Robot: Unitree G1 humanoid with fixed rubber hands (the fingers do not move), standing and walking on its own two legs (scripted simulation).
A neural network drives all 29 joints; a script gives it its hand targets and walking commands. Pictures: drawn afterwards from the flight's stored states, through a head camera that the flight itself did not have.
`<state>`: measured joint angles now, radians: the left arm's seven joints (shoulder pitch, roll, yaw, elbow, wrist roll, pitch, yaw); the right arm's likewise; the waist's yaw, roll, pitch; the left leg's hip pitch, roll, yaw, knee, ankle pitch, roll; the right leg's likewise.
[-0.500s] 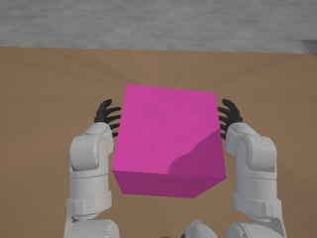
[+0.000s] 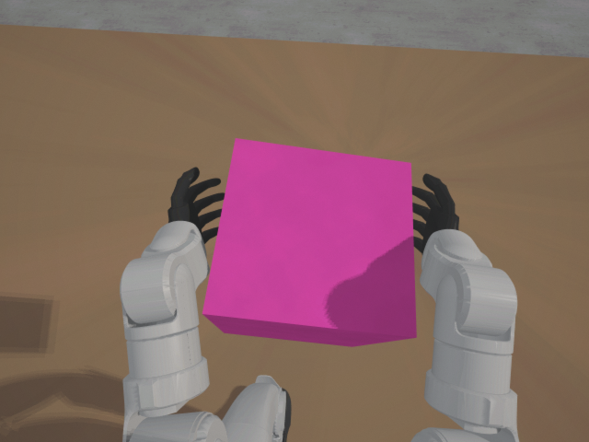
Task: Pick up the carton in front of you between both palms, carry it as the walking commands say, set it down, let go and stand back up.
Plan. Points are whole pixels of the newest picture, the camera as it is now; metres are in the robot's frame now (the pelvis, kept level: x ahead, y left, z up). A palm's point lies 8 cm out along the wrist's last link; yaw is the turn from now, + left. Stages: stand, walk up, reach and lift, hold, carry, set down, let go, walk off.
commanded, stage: carry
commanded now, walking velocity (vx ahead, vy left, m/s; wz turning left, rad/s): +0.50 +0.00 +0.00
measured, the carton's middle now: (303, 260) +0.35 +0.04 +0.00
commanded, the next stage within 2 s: none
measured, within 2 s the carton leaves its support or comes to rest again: neither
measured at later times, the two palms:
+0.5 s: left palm (319, 75) +0.74 +0.04 +0.01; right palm (481, 90) +0.69 -0.25 +0.01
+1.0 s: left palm (326, 2) +1.04 +0.04 -0.02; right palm (451, 4) +1.05 -0.25 -0.03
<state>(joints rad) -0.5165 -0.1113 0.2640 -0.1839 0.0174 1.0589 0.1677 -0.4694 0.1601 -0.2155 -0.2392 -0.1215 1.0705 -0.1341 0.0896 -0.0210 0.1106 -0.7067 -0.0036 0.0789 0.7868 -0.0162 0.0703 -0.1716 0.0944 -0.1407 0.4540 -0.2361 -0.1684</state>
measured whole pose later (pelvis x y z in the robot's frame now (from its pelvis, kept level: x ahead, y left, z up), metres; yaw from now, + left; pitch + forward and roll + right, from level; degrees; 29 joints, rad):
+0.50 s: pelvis +0.38 -0.05 -0.08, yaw -5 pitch +5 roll +0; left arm -0.43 -0.14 0.27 -0.11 0.12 1.03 0.16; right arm -0.50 0.09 -0.14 0.00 -0.03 1.06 -0.17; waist -0.12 0.00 -0.01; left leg -0.15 -0.06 0.11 0.61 -0.39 0.11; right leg -0.61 -0.02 -0.05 0.52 0.13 -0.07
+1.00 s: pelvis +0.70 -0.12 -0.13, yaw -1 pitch +4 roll +0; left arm -0.56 -0.11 0.21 -0.01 0.04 1.04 0.21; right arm -0.48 0.12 -0.24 -0.11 -0.14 1.11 -0.17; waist 0.11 -0.01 -0.02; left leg -0.64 -0.01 0.07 0.58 0.11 0.10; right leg -0.17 0.09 -0.14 0.61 -0.37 -0.13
